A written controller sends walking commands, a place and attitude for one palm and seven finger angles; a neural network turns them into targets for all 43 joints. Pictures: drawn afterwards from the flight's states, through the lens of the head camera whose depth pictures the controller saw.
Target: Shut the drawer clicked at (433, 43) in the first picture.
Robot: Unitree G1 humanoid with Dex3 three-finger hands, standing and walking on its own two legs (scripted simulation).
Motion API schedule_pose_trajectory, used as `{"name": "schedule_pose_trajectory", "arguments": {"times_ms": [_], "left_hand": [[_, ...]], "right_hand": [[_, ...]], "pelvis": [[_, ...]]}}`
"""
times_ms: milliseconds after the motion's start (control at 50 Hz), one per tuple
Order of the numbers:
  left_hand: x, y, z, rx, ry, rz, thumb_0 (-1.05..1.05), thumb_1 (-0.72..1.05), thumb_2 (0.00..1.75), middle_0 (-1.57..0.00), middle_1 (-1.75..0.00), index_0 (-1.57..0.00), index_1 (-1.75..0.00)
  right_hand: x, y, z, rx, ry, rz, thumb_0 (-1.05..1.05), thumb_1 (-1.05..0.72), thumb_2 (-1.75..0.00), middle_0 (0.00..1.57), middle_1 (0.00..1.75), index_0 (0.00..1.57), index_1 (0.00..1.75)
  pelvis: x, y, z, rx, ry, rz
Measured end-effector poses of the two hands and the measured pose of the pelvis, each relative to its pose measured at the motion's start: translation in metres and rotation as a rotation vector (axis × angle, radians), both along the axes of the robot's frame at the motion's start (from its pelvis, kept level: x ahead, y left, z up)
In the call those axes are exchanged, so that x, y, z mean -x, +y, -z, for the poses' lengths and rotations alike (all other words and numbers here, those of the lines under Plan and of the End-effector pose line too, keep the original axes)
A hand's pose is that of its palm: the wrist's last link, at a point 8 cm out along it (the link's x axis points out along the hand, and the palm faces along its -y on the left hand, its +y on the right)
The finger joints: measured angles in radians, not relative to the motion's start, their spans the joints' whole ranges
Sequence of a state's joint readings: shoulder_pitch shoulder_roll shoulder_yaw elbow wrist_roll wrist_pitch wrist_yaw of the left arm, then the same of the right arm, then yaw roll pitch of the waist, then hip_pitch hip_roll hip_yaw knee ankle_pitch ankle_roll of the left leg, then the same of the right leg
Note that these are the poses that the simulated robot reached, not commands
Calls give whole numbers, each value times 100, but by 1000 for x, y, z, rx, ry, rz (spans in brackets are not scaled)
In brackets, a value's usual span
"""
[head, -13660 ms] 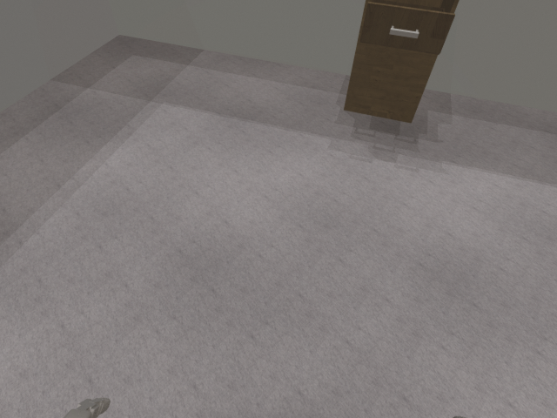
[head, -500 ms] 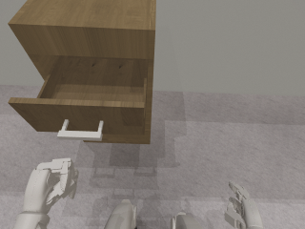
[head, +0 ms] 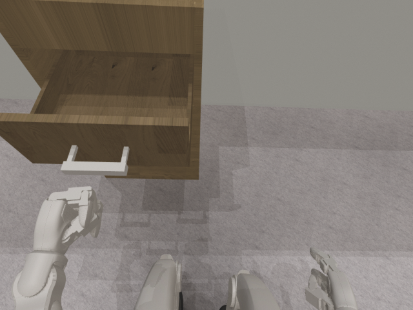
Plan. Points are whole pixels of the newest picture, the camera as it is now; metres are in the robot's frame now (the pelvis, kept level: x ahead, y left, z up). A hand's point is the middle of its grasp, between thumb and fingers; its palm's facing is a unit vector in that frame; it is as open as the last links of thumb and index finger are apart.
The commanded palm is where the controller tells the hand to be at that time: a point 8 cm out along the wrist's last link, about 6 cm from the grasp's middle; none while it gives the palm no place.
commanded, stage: bring the fist close to the handle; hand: left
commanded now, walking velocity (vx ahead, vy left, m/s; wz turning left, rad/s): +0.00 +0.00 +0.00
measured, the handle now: (97, 159) +0.41 +0.26 -0.02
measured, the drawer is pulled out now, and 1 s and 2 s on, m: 0.21 0.21 0.11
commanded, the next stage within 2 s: push the drawer shut in 0.88 s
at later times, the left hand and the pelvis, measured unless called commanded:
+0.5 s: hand (108, 202) +0.31 +0.22 -0.03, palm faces +0.03 -1.00 -0.05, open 3.3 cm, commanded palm +0.30 +0.26 -0.02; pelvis -0.01 +0.02 -0.03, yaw -1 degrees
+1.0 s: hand (111, 202) +0.31 +0.21 -0.02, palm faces +0.02 -1.00 -0.06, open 3.3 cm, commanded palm +0.30 +0.26 -0.02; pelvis -0.01 +0.01 -0.03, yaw -1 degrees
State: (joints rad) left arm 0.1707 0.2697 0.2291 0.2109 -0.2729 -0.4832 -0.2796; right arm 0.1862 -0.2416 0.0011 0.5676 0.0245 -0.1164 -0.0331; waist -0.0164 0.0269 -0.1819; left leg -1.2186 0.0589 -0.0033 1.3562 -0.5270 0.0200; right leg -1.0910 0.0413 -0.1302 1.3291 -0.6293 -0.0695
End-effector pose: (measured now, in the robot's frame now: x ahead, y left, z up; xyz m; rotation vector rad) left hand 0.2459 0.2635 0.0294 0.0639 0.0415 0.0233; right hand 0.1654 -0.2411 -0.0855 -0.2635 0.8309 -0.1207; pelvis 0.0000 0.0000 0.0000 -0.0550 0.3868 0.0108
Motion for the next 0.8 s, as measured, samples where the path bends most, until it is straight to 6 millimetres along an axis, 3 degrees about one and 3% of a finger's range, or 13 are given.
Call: {"name": "schedule_pose_trajectory", "arguments": {"times_ms": [220,520,800], "left_hand": [[-28,0,25,17,-1,15,2,90,90,-140,-160,-140,-160],[-47,7,53,15,-19,-2,2,90,90,-140,-160,-140,-160],[-44,2,49,4,-14,-8,2,90,90,-140,-160,-140,-160]], "right_hand": [[15,4,19,19,68,2,1,-90,-90,20,29,20,30],[8,15,42,20,104,-25,1,-90,-90,20,30,20,30],[12,17,47,-3,137,-15,1,-90,-90,20,29,20,30]], "pelvis": [[3,11,14,7,52,9],[6,20,35,17,100,13],[7,18,34,15,99,15]]}}
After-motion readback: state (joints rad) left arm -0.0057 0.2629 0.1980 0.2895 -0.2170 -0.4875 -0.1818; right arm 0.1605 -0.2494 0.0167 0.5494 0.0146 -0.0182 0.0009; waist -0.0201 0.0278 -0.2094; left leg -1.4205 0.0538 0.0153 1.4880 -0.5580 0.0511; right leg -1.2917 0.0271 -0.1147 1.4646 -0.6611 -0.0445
